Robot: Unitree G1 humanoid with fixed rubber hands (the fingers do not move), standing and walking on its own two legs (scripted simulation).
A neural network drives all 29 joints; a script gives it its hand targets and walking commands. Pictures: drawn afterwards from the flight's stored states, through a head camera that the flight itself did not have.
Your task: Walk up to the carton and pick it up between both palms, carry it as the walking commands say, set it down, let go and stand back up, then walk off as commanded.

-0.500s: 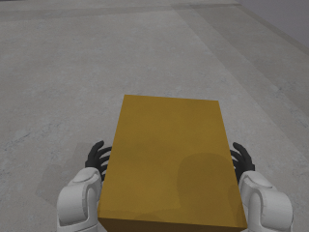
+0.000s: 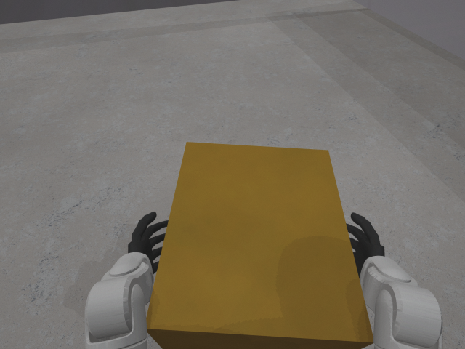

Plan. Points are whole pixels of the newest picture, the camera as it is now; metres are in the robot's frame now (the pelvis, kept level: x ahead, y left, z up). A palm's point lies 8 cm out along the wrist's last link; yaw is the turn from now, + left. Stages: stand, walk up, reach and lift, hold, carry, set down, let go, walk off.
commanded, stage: carry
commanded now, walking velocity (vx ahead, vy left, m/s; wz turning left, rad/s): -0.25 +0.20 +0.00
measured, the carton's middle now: (250, 256) +0.28 +0.00 +0.00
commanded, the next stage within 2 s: none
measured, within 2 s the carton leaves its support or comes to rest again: neither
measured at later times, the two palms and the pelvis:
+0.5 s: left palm (55, 298) +0.18 +0.28 +0.07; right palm (305, 297) +0.18 -0.06 +0.10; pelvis -0.06 +0.10 +0.01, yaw +0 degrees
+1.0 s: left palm (24, 319) +0.15 +0.30 +0.08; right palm (292, 326) +0.15 -0.04 +0.09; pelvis -0.08 +0.12 +0.00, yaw +1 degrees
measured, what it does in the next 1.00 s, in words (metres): steps to the left: left foot, then right foot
